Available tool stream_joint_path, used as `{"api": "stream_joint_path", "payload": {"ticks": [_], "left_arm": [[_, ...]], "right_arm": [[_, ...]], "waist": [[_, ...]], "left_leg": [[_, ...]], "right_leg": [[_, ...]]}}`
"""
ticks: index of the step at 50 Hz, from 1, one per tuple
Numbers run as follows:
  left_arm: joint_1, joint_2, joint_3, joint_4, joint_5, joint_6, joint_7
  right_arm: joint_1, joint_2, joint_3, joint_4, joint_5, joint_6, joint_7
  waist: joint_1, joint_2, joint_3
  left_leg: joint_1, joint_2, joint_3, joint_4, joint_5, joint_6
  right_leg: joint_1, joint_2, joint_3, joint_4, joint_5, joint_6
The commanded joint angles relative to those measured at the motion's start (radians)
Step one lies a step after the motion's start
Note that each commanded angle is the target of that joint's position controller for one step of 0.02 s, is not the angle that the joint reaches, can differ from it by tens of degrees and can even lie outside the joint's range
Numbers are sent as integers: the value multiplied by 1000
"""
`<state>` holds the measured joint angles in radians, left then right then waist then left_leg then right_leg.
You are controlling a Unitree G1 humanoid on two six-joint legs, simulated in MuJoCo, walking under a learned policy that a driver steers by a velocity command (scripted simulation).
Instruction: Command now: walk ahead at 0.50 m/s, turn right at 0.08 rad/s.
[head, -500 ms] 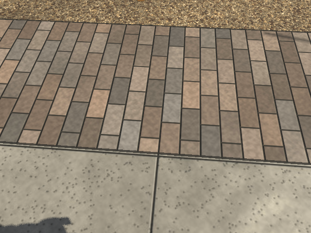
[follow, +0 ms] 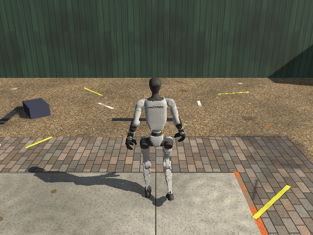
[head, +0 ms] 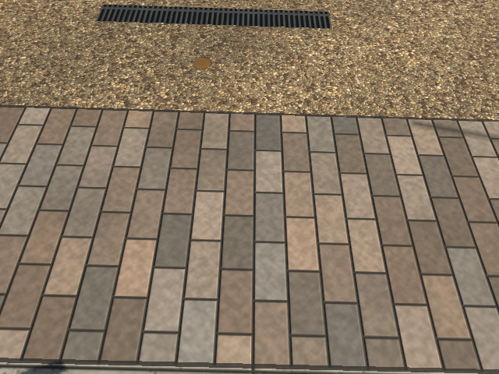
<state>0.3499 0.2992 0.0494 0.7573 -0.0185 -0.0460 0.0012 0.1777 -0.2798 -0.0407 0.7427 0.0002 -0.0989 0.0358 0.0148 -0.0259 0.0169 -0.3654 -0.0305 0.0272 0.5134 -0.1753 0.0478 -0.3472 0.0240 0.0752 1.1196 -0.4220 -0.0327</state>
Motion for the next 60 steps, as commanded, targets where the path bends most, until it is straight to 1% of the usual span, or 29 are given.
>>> {"api": "stream_joint_path", "payload": {"ticks": [1,4,10,14,17,19,20,21,22,23,24,25,26,27,31,36,40,43,45,46,47,48,49,50,51,52,53,56,60], "left_arm": [[-66,105,32,-104,7,-25,0],[-59,64,25,-97,11,-14,1],[-249,20,6,-140,13,-31,-11],[-364,22,3,-174,2,-42,-31],[-383,41,9,-190,2,-49,-46],[-279,79,27,-164,8,-51,-45],[-136,121,50,-120,11,-50,-37],[46,185,70,-85,22,-45,-25],[97,267,86,-63,22,-40,-26],[108,162,61,-67,10,-36,-23],[36,129,47,-71,12,-36,-18],[-26,110,40,-75,18,-37,-16],[-74,84,33,-72,24,-41,-19],[-104,61,26,-70,32,-49,-20],[-128,78,37,-29,32,-76,-19],[-117,106,44,8,33,-72,-2],[-45,134,52,51,19,-52,7],[-27,148,58,75,6,-23,11],[-43,172,62,76,1,-4,23],[-60,176,61,73,1,5,28],[-57,166,54,71,1,3,31],[0,89,27,38,46,-14,24],[97,33,-5,53,36,-36,1],[28,139,26,85,-4,-41,-10],[-66,126,22,47,-25,-39,-9],[-106,106,20,49,-10,-32,4],[-108,109,26,57,4,-17,17],[-20,68,24,89,14,28,34],[-78,49,16,89,23,39,44]], "right_arm": [[69,-106,-24,-27,-14,-2,-6],[77,-122,-28,-8,-1,-11,-10],[143,-160,-36,39,12,4,-27],[219,-173,-39,82,19,22,-31],[229,-187,-46,102,23,40,-38],[200,-206,-52,101,24,49,-44],[189,-192,-46,97,21,54,-46],[188,-148,-25,72,-1,51,-49],[324,-23,13,56,-3,29,-39],[274,-113,-5,77,18,10,-30],[174,-168,-23,44,45,-1,-25],[114,-160,-22,31,45,-4,-27],[87,-148,-25,27,31,1,-29],[110,-138,-30,35,27,14,-30],[123,-78,-25,38,26,58,-38],[1,-59,-21,1,20,50,-20],[-134,-38,-10,-58,19,48,3],[-180,-46,-14,-104,15,49,20],[-108,-76,-31,-105,2,46,27],[15,-112,-52,-75,1,42,26],[134,-165,-78,-45,-1,42,11],[218,-274,-98,-33,-16,53,-14],[189,-261,-77,-56,-20,51,-16],[193,-189,-61,-59,-15,58,-11],[122,-162,-52,-56,-5,56,-10],[61,-128,-43,-51,4,53,-9],[13,-100,-34,-51,2,52,-13],[-59,-104,-35,-46,-25,43,-10],[-82,-102,-34,-11,-24,49,-28]], "waist": [[-34,120,-25],[-16,122,-21],[-73,91,19],[-111,86,51],[-89,98,50],[-18,116,-19],[54,100,-114],[123,22,-266],[56,-247,-396],[103,-182,-400],[102,-123,-230],[74,-50,-146],[45,-28,-78],[10,-51,-61],[-29,-43,-4],[5,-23,32],[60,-1,70],[56,-8,85],[1,-53,17],[-68,-52,-57],[-132,-16,-129],[-111,200,-272],[-59,279,-489],[-122,101,-503],[-101,106,-333],[-71,38,-206],[-36,43,-152],[36,94,-139],[23,122,-154]], "left_leg": [[272,265,-381,-304,-33,163],[226,246,-279,-350,125,186],[243,197,-124,-375,250,151],[324,238,-130,-351,241,147],[423,281,-144,-287,336,127],[439,267,-120,-159,597,103],[391,220,-81,7,683,77],[195,169,-49,289,455,43],[-214,-19,-33,651,-235,-25],[-339,4,-161,775,-403,-20],[-402,52,-156,794,-331,-10],[-378,100,-130,750,-241,-12],[-350,127,-123,691,-185,-20],[-289,153,-133,659,-142,-25],[-267,165,-144,577,-48,-57],[-284,147,-106,302,230,-59],[-306,133,-47,153,261,-33],[-323,107,-10,94,143,1],[-182,32,47,81,54,32],[-27,-9,59,34,95,54],[199,-9,23,-38,289,84],[572,233,-270,71,769,190],[788,471,-677,-3,926,394],[718,417,-544,-24,896,349],[588,368,-401,-42,823,301],[429,314,-325,-88,735,255],[300,284,-274,-131,670,232],[83,242,-173,-207,670,232],[76,213,-115,-225,532,202]], "right_leg": [[-317,-123,21,9,122,6],[-304,-136,-6,-76,174,32],[-287,-118,-48,-435,475,53],[-277,-89,-61,-558,509,38],[-272,-75,-58,-611,409,1],[-102,-30,-97,-641,357,-36],[109,-16,-114,-657,388,-68],[425,-170,49,-603,438,-130],[770,-403,521,-681,247,-298],[763,-415,634,-774,101,-292],[628,-386,477,-801,116,-245],[487,-346,355,-827,194,-216],[371,-311,272,-864,268,-201],[294,-286,205,-899,313,-188],[176,-277,45,-996,415,-191],[209,-232,-141,-1016,496,-146],[322,-269,-199,-999,519,-132],[429,-301,-223,-909,706,-112],[450,-294,-235,-745,1090,-84],[431,-266,-248,-592,1155,-58],[319,-217,-270,-395,1048,-12],[-4,-114,-278,-36,414,50],[-227,25,-97,257,-289,89],[-219,-39,38,278,-252,74],[-287,-81,3,224,-201,63],[-294,-112,-20,137,-140,66],[-235,-135,-20,71,-87,70],[-44,-127,-35,-42,17,98],[12,-127,-34,-290,161,105]]}}
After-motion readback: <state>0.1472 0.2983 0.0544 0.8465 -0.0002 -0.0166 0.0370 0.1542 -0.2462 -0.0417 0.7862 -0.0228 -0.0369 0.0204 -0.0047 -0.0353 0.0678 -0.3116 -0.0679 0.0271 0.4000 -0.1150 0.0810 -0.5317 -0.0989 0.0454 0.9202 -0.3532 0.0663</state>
